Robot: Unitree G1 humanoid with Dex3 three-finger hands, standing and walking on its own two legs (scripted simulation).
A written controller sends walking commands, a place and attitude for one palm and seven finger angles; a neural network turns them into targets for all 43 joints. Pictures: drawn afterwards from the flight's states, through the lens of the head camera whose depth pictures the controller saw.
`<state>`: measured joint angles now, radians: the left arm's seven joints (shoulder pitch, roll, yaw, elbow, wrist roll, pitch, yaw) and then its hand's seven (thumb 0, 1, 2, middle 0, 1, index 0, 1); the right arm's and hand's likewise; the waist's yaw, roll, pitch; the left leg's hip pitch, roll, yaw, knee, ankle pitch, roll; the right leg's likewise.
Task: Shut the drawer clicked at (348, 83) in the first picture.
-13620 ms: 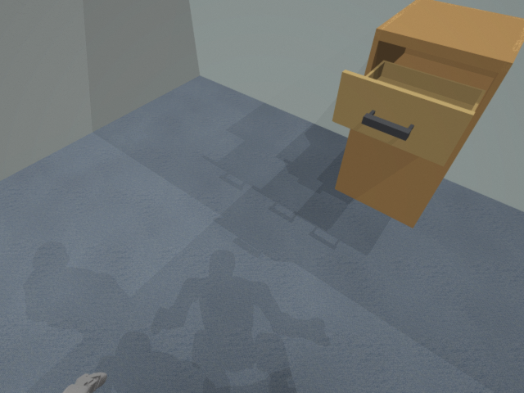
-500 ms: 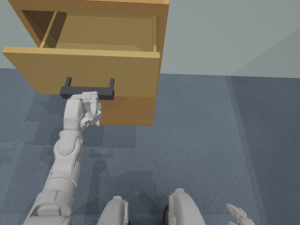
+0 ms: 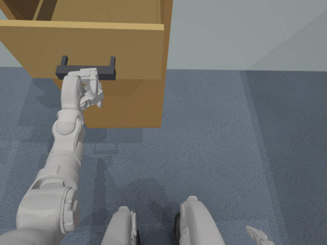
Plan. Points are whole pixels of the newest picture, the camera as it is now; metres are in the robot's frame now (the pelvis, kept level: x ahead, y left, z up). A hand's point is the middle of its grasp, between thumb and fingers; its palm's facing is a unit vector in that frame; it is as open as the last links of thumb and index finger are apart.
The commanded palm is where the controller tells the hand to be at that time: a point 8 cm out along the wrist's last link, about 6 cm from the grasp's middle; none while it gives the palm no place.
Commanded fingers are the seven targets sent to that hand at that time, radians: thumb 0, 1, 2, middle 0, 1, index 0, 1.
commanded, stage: push the drawer shut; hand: left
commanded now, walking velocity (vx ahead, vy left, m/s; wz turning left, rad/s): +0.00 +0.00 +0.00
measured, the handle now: (88, 66) +0.55 +0.17 +0.03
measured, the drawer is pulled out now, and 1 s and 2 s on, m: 0.10 0.00 0.00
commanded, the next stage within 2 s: pull the fist back off the drawer in 1.08 s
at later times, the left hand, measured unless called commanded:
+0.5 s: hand (103, 68) +0.54 +0.13 +0.03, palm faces -0.05 -1.00 -0.04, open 3.2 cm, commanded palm +0.53 +0.17 +0.04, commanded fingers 0.00 0.90 0.90 -1.40 -1.60 -1.40 -1.60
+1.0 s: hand (101, 59) +0.58 +0.14 +0.03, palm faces -0.05 -1.00 -0.04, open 3.0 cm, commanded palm +0.59 +0.16 +0.04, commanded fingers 0.00 0.90 0.90 -1.40 -1.60 -1.40 -1.60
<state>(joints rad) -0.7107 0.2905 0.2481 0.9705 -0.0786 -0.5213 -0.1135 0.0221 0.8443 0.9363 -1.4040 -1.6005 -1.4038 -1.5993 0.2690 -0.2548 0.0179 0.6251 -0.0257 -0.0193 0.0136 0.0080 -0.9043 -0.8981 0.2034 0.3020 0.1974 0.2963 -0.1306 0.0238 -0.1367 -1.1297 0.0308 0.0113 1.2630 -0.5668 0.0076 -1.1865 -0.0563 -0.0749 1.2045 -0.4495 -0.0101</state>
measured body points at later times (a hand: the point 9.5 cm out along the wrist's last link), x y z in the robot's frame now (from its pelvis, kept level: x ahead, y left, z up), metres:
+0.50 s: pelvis +0.00 +0.01 -0.01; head +0.18 +0.02 +0.40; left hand +0.54 +0.18 +0.04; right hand +0.00 -0.26 -0.12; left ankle +0.01 +0.11 -0.62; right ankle +0.06 -0.12 -0.62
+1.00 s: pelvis +0.00 +0.01 -0.01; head +0.20 +0.04 +0.39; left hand +0.57 +0.19 +0.04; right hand -0.02 -0.24 -0.12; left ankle +0.01 +0.11 -0.62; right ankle +0.06 -0.12 -0.62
